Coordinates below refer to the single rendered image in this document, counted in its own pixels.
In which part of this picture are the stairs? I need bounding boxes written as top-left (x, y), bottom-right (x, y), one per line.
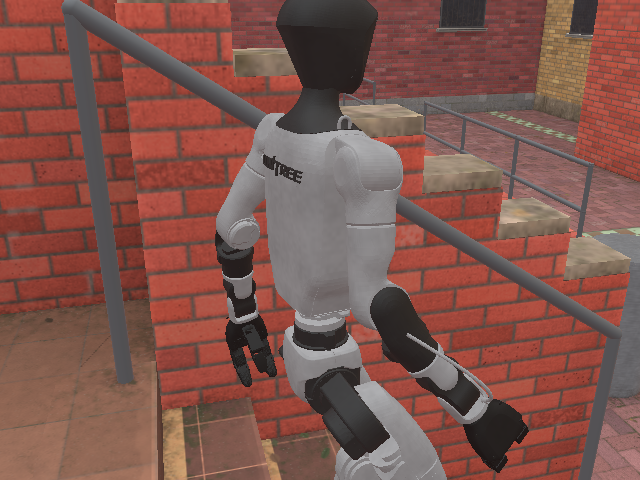
top-left (156, 362), bottom-right (341, 480)

